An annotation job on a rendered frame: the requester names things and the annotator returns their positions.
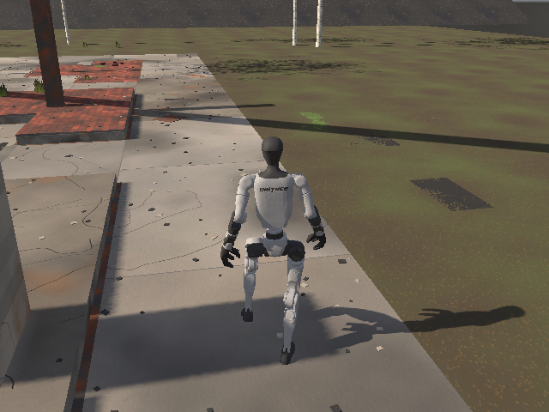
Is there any robot right upper arm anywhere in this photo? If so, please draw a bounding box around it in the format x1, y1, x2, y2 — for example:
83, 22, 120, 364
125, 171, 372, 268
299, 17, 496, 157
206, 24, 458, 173
291, 173, 317, 219

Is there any robot left foot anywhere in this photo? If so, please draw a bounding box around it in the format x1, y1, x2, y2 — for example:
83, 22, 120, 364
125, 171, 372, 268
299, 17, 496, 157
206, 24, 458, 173
241, 308, 253, 322

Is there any robot left forearm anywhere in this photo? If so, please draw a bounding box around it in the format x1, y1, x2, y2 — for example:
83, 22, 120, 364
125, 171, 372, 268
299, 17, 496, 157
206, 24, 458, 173
222, 210, 241, 250

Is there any robot left hand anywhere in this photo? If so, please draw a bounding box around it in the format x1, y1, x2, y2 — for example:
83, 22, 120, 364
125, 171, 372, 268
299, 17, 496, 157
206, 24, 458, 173
220, 246, 240, 268

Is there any robot right hand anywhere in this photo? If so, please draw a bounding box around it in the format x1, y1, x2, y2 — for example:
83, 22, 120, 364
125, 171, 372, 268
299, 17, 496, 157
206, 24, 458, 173
306, 233, 326, 250

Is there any robot left upper arm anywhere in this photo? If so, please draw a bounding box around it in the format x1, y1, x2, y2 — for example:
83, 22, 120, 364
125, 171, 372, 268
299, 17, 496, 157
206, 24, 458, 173
233, 174, 256, 224

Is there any robot right forearm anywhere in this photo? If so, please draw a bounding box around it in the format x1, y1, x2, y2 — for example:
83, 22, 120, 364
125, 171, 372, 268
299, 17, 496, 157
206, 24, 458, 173
308, 205, 324, 236

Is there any humanoid robot head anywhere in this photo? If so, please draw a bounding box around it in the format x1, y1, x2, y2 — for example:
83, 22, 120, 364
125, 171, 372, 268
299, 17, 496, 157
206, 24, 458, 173
258, 136, 288, 179

